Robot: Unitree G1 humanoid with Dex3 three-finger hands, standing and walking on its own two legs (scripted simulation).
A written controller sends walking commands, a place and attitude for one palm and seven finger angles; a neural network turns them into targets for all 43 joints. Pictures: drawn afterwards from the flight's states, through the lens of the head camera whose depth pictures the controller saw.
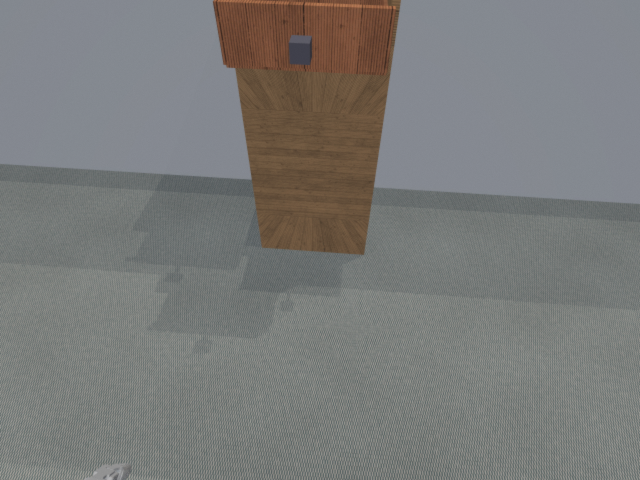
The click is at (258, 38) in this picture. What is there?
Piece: drawer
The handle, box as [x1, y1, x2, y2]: [289, 35, 311, 64]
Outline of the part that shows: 291,35 289,41 290,63 309,64 311,58 311,36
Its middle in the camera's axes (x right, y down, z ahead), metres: -0.04 -0.42 +0.83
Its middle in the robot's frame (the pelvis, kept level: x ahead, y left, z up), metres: +0.92 +0.09 +0.15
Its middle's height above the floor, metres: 0.92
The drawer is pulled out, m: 0.17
